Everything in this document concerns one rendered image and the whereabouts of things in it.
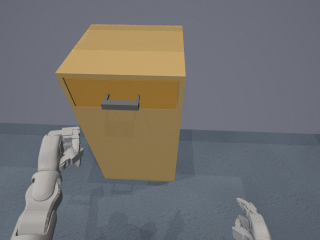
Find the left robot forearm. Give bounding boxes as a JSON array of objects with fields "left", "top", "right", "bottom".
[{"left": 10, "top": 170, "right": 63, "bottom": 240}]

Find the cabinet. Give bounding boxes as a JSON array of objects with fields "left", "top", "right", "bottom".
[{"left": 55, "top": 24, "right": 186, "bottom": 182}]

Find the drawer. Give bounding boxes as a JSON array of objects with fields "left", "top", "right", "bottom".
[{"left": 64, "top": 77, "right": 178, "bottom": 110}]

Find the handle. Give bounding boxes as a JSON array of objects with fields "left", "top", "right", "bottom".
[{"left": 100, "top": 93, "right": 140, "bottom": 111}]

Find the right robot hand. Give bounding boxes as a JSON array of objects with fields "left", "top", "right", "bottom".
[{"left": 232, "top": 197, "right": 272, "bottom": 240}]

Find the left robot hand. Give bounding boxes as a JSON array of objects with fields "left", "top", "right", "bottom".
[{"left": 37, "top": 126, "right": 84, "bottom": 173}]

